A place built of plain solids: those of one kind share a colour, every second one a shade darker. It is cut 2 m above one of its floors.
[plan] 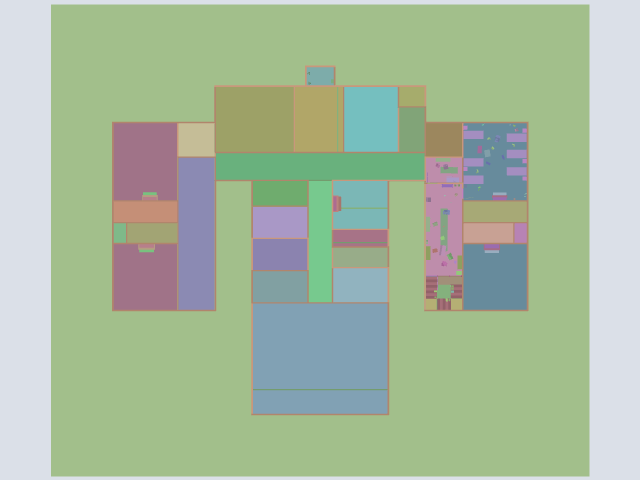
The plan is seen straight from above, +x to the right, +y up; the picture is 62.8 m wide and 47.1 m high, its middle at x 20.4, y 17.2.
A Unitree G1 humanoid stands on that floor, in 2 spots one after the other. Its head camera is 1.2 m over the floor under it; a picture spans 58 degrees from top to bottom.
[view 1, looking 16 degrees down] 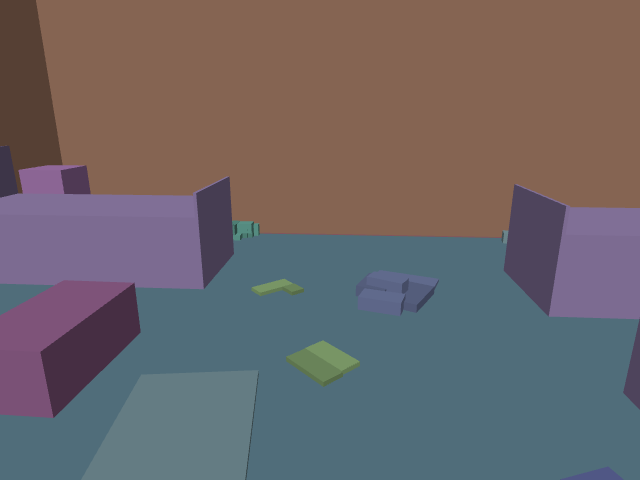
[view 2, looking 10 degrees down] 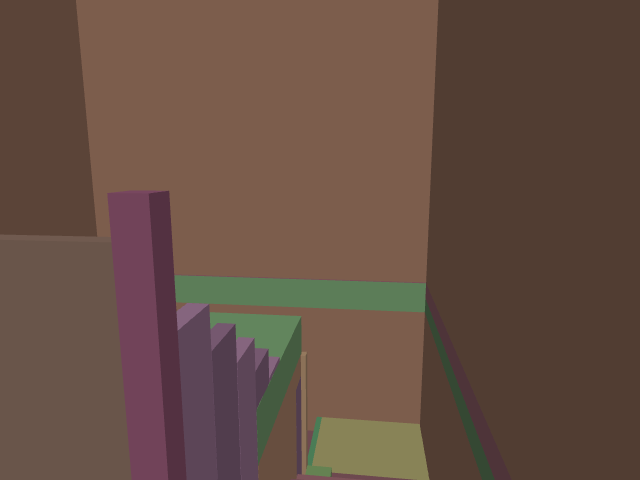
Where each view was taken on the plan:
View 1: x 37.48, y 24.27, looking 94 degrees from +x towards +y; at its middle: upper_floor_dormitory_boys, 4.35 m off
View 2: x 31.34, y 14.72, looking -83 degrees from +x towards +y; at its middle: wall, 4.46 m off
